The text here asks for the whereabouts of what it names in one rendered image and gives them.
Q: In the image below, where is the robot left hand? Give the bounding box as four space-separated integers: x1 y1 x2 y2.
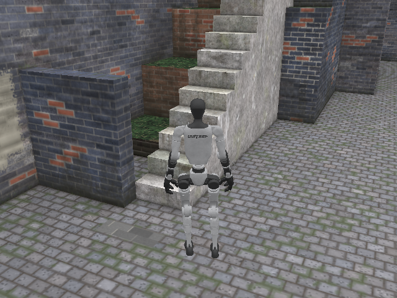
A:
164 178 178 194

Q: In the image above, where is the left robot upper arm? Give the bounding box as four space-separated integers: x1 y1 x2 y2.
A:
171 125 185 160

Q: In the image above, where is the robot right forearm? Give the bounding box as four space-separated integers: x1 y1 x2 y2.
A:
220 150 232 178

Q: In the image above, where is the robot left shin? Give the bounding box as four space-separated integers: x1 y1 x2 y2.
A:
182 207 192 247

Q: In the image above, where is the robot left forearm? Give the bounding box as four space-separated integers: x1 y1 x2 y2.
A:
165 151 177 180

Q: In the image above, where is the robot right hand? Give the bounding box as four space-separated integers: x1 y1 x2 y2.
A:
220 176 234 192

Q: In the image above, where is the right robot upper arm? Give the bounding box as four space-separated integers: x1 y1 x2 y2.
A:
211 125 226 160

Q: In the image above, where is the left robot thigh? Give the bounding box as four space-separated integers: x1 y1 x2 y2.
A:
177 173 192 217

